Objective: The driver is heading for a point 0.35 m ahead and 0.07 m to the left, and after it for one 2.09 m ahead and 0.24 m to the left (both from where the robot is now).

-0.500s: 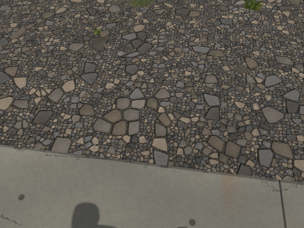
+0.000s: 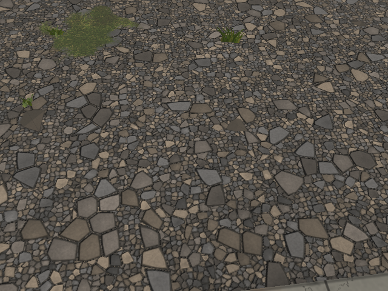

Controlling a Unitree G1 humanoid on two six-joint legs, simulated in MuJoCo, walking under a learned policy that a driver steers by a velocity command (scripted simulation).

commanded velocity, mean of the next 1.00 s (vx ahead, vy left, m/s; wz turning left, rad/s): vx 0.23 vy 0.00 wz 0.29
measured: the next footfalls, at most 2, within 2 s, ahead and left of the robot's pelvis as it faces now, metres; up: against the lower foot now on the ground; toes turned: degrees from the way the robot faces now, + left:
right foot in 0.28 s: +0.31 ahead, -0.16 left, +0.00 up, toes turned +0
left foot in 0.78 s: +0.28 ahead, +0.09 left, +0.00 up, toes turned +19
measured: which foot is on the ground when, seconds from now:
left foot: down 0.00-0.30, up 0.32-0.76, down 0.78-1.00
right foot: up 0.00-0.26, down 0.28-0.78, up 0.80-1.00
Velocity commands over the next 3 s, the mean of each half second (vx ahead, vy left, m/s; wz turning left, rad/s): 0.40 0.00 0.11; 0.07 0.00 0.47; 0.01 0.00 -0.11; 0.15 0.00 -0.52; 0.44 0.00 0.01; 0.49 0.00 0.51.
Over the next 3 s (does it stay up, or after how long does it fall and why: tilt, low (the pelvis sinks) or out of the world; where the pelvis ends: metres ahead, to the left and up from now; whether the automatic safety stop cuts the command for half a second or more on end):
stays up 0.93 -0.02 -0.17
